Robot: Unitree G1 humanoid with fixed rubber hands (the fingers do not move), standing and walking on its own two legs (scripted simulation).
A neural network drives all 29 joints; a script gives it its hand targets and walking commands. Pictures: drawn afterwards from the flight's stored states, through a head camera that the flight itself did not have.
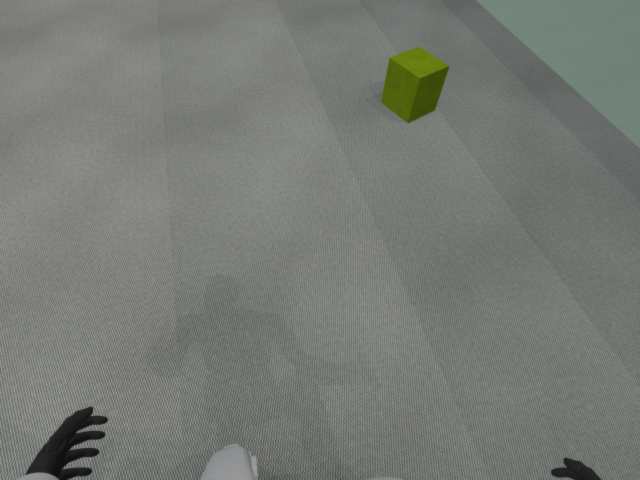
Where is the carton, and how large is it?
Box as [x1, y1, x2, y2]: [381, 47, 448, 122]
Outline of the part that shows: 419,47 389,58 381,100 382,103 407,122 434,110 448,68 448,65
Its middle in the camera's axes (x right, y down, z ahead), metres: +0.48 -0.78 +1.97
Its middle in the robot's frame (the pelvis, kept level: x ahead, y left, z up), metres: +1.84 -0.59 -0.64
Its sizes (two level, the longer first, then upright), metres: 0.210 0.200 0.250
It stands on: the floor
